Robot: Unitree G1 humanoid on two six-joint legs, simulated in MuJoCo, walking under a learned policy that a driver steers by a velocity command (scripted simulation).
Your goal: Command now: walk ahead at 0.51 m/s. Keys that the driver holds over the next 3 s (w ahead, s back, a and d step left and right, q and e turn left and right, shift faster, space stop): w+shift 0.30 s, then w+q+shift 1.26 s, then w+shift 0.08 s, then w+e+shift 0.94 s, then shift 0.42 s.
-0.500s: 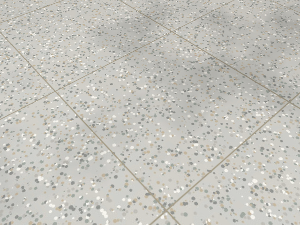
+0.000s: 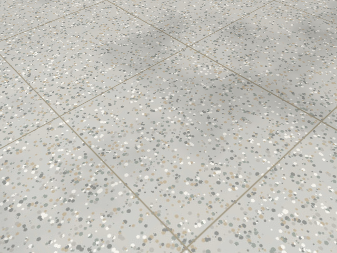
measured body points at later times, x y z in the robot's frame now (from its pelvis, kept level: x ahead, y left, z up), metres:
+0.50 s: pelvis +0.23 -0.07 -0.01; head +0.25 -0.08 +0.44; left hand +0.12 +0.16 -0.15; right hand +0.44 -0.28 -0.12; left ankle +0.40 +0.06 -0.68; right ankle +0.06 -0.16 -0.74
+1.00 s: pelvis +0.67 +0.04 -0.02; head +0.71 +0.07 +0.43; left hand +0.83 +0.34 -0.07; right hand +0.75 -0.24 -0.14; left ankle +0.48 +0.00 -0.74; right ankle +0.96 -0.01 -0.69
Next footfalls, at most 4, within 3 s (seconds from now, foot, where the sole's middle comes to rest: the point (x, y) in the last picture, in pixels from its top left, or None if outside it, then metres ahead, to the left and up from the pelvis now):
0.16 right None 0.11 -0.16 -0.78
0.64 left None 0.52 0.02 -0.78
1.08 right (163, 161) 1.00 0.06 -0.78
1.54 left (79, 144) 1.13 0.49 -0.78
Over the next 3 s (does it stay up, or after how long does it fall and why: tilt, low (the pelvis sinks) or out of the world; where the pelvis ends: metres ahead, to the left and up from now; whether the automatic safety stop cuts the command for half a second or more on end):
stays up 1.85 1.32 -0.01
